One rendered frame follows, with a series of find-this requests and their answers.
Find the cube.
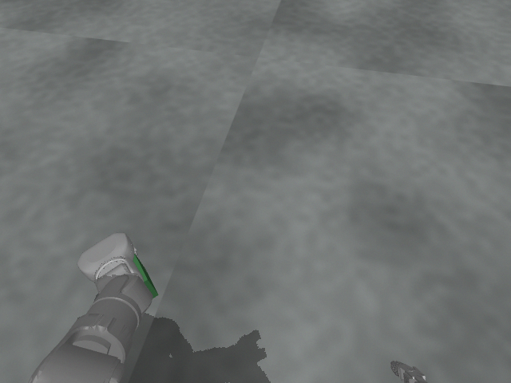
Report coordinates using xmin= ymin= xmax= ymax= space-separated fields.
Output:
xmin=133 ymin=253 xmax=159 ymax=298

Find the left robot arm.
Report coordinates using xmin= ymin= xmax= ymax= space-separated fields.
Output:
xmin=28 ymin=257 xmax=153 ymax=383

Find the right robot hand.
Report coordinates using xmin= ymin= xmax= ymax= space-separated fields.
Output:
xmin=390 ymin=361 xmax=428 ymax=383

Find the left robot hand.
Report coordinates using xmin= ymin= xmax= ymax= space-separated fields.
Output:
xmin=77 ymin=233 xmax=138 ymax=282

